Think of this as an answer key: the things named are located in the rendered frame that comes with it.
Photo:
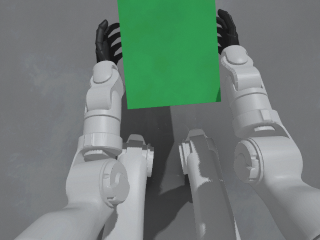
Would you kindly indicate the left robot shin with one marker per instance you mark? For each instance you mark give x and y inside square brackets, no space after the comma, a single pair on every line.
[136,137]

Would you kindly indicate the right robot hand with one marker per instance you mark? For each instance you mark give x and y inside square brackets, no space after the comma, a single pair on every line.
[229,36]

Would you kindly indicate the right robot forearm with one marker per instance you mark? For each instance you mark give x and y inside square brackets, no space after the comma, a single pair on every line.
[252,113]

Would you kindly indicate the carton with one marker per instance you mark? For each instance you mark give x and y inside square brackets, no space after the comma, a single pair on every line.
[170,52]

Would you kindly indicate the robot shin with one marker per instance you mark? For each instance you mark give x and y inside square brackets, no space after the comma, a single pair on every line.
[136,137]
[210,142]

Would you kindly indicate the right robot shin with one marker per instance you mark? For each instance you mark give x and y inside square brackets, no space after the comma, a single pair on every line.
[210,142]

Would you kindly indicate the left robot forearm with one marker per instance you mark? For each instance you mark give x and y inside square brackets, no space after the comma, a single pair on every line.
[102,116]

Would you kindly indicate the robot left upper arm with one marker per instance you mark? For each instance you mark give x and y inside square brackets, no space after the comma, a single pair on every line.
[93,190]

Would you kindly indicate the left robot hand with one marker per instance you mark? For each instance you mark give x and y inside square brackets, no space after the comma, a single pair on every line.
[104,51]

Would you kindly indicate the robot right upper arm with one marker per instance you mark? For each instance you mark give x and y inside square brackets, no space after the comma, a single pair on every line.
[272,165]

